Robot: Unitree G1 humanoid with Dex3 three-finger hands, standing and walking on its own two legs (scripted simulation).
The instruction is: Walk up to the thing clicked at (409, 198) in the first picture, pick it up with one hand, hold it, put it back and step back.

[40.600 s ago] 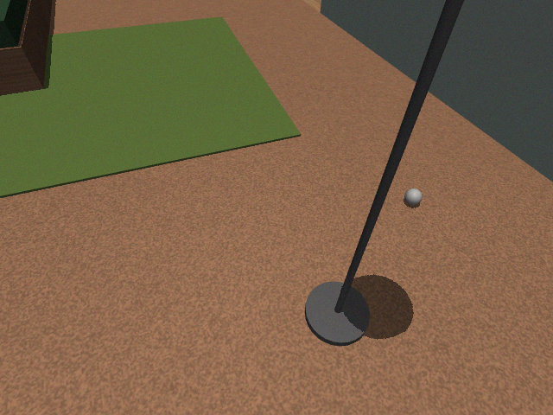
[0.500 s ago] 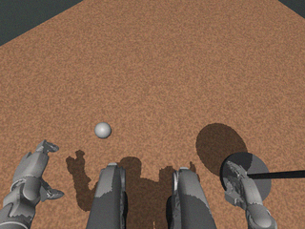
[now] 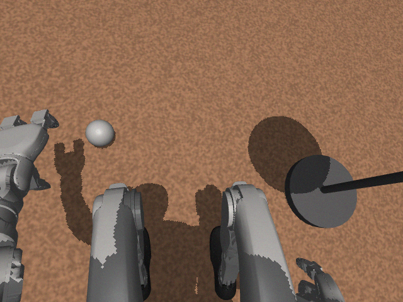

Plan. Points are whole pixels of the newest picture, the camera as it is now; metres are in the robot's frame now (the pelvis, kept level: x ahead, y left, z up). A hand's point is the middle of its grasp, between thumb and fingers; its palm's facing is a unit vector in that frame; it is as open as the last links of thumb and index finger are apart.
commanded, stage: rise first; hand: left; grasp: from above
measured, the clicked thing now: (100, 133) +0.51 +0.27 -0.36
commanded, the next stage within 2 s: none
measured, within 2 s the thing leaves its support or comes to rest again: neither
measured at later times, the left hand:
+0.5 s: hand (55, 145) +0.43 +0.32 -0.20, palm faces -0.47 -0.04 -0.88, open 14.1 cm
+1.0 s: hand (64, 141) +0.45 +0.32 -0.23, palm faces -0.46 -0.05 -0.89, open 14.1 cm
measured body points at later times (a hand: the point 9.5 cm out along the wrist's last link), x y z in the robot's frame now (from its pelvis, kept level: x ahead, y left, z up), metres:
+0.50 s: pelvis +0.01 +0.00 -0.04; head +0.24 +0.06 +0.34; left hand +0.45 +0.32 -0.15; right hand +0.10 -0.27 -0.17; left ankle +0.10 +0.13 -0.37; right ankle +0.10 -0.12 -0.37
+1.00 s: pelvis +0.01 +0.00 -0.06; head +0.25 +0.07 +0.31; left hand +0.47 +0.32 -0.18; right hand +0.08 -0.28 -0.18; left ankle +0.10 +0.13 -0.37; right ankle +0.10 -0.12 -0.37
